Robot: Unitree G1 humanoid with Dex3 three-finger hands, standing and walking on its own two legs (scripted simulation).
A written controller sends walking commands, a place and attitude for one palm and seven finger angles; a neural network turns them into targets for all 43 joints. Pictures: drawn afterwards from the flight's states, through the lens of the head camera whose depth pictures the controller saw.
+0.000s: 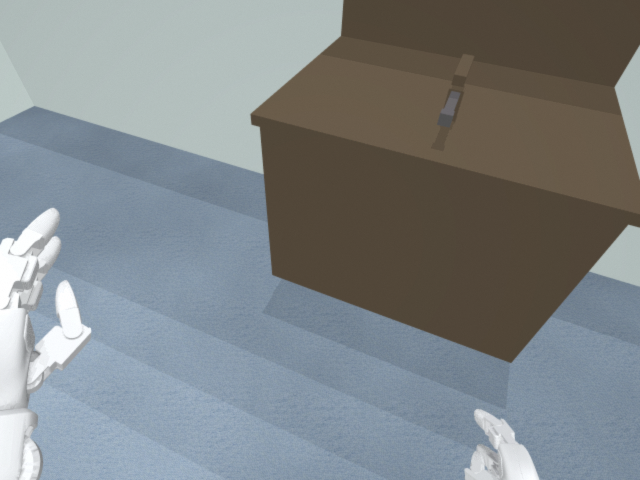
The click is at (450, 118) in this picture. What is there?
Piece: tap's lever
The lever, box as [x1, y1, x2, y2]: [437, 108, 454, 127]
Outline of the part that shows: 442,108 437,124 449,127 454,111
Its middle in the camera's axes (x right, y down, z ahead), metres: +0.27 -0.27 +0.85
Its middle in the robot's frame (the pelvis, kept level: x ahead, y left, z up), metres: +0.84 -0.22 +0.06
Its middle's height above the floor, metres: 0.84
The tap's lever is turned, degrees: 0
